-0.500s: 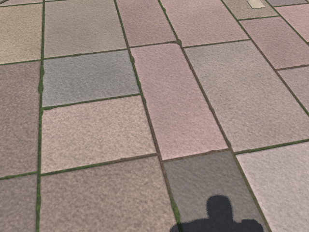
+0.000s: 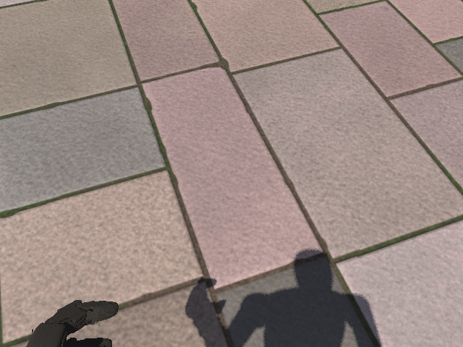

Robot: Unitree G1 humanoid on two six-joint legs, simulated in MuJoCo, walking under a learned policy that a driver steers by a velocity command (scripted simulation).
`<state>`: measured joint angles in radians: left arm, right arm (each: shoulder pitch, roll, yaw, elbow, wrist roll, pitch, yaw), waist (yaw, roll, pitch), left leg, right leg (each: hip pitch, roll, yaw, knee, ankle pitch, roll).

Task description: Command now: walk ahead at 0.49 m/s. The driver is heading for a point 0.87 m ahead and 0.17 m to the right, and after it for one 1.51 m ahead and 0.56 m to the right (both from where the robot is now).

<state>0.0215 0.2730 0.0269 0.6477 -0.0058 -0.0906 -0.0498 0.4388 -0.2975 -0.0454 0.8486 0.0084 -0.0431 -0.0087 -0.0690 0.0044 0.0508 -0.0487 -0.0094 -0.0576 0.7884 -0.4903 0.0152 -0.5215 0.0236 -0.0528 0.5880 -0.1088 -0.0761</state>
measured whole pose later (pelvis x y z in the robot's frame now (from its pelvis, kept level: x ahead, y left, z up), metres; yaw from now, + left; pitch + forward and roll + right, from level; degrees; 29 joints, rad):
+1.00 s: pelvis +0.34 +0.01 +0.02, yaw -10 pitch +1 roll +2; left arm 0.24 0.30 0.06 0.77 0.01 0.01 0.02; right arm 0.06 -0.31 -0.07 0.83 0.00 0.02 -0.04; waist 0.03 0.02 0.05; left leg -0.46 -0.03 0.01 0.94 -0.48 -0.03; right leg -0.28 0.00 0.02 0.54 -0.27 -0.04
